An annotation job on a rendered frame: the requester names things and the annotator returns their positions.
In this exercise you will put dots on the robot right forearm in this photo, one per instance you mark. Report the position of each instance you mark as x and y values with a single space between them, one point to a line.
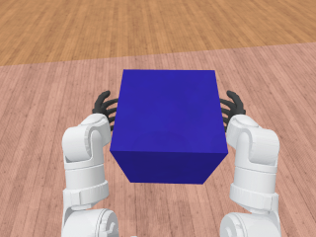
256 157

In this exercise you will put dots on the robot right upper arm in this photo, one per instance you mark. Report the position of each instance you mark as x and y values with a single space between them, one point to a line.
238 224

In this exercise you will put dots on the robot left forearm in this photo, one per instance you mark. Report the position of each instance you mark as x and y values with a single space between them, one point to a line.
83 158

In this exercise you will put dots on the robot left upper arm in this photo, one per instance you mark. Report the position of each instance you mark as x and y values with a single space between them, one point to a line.
101 222

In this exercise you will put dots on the robot left hand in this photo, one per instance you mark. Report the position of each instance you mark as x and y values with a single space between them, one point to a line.
100 107

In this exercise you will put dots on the carton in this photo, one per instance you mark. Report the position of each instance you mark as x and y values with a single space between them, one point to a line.
168 127

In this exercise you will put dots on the robot right hand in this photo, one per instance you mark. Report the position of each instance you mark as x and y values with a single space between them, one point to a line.
236 108

